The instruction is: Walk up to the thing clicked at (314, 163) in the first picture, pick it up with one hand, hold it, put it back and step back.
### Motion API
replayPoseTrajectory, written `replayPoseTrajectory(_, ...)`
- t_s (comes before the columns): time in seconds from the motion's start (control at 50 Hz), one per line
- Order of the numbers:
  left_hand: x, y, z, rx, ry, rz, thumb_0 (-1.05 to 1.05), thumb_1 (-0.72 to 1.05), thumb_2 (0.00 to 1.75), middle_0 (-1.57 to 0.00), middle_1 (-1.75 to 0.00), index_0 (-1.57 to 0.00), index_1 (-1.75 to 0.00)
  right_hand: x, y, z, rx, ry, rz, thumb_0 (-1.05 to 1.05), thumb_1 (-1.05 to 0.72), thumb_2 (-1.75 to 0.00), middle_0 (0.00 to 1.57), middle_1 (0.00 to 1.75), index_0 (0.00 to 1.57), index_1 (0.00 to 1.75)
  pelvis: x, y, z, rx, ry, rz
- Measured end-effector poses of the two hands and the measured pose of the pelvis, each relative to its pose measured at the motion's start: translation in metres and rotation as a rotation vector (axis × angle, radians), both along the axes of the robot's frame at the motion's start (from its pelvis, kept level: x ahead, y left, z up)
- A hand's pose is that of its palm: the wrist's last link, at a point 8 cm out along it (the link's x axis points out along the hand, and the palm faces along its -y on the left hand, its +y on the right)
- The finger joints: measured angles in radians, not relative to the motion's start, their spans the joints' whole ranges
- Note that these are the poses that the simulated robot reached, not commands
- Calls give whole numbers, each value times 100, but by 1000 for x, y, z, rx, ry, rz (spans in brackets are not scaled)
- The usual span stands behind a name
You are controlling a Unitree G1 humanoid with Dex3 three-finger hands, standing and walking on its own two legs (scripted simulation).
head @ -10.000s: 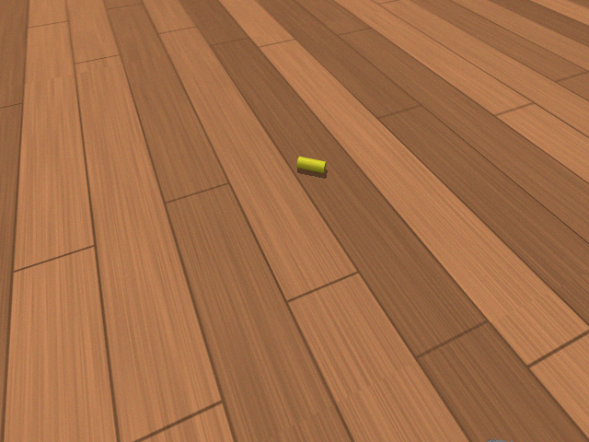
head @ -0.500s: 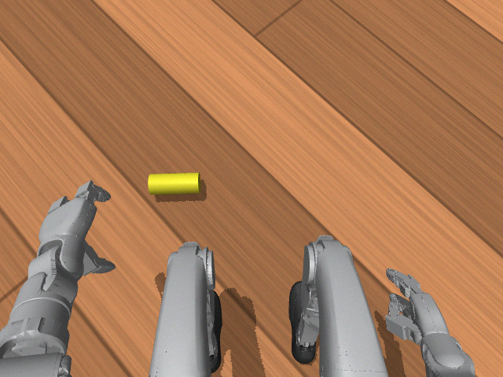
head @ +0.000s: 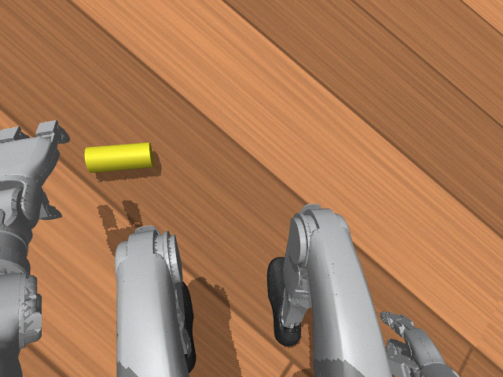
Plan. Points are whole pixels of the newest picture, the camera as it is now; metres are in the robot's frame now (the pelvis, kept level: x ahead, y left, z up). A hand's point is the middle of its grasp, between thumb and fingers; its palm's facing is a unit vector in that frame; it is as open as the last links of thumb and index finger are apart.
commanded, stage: rise first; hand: left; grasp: from above
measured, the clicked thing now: (120, 157) +0.52 +0.24 -0.35
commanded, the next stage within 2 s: none
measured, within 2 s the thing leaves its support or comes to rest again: neither
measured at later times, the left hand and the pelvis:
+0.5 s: hand (60, 171) +0.45 +0.31 -0.20, palm faces -0.47 -0.04 -0.88, open 13.9 cm; pelvis +0.01 +0.00 -0.03, yaw -1 degrees
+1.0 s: hand (69, 167) +0.46 +0.30 -0.22, palm faces -0.47 -0.04 -0.88, open 14.0 cm; pelvis +0.01 +0.00 -0.05, yaw -2 degrees
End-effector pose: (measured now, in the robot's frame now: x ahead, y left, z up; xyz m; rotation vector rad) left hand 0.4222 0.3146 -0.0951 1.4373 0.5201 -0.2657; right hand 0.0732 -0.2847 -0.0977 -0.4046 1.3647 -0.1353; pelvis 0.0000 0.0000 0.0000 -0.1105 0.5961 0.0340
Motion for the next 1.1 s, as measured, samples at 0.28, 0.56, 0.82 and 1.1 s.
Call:
replayPoseTrajectory(0.28,23,-3,-31,48,-4,-81,0,-50,98,-9,-101,-11,-99,-3,3,-23,10,67,20,0,-91,-90,20,30,20,30,5,1,-23,-8,11,-6)
replayPoseTrajectory(0.56,35,-6,-55,58,-13,-93,0,-48,96,-10,-102,-12,-100,-4,4,-34,9,102,38,0,-91,-90,20,29,20,30,10,1,-37,-12,20,-12)
replayPoseTrajectory(0.82,44,-11,-67,55,-13,-80,0,-49,97,-10,-102,-12,-100,-15,2,-35,8,138,33,0,-91,-90,20,29,20,30,13,0,-42,-15,26,-15)
replayPoseTrajectory(1.1,48,-12,-74,49,-14,-80,0,-52,99,-9,-101,-10,-100,-22,3,-38,9,153,39,0,-91,-90,20,29,20,30,13,0,-48,-23,19,-20)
